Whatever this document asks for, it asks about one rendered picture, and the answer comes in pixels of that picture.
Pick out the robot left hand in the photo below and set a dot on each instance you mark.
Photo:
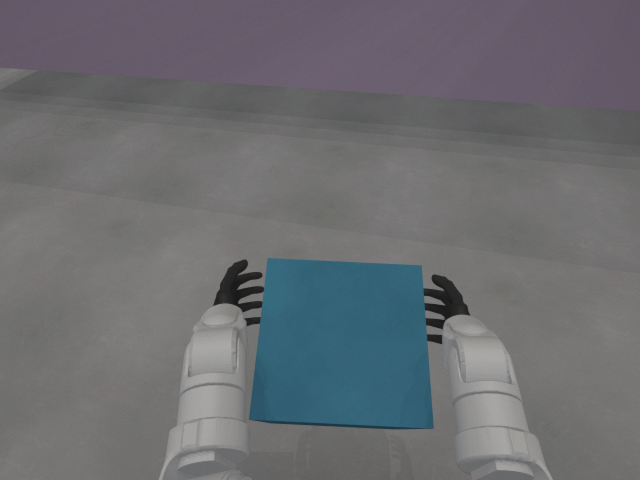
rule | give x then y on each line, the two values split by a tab
229	294

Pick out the robot right hand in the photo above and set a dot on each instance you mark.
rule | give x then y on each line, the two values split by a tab
452	299

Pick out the carton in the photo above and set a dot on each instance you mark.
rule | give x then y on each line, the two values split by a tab
342	344

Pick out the robot right forearm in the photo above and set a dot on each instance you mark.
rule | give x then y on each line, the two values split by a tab
493	440

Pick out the robot left forearm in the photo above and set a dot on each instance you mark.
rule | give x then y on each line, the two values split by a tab
211	435

